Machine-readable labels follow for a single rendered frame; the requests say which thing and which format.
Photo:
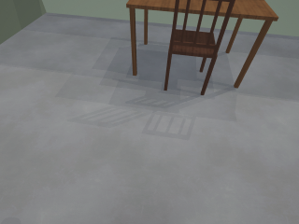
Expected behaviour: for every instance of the table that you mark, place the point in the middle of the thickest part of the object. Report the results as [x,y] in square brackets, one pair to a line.
[242,9]

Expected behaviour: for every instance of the chair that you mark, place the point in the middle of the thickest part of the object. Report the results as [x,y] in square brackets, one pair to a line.
[196,43]

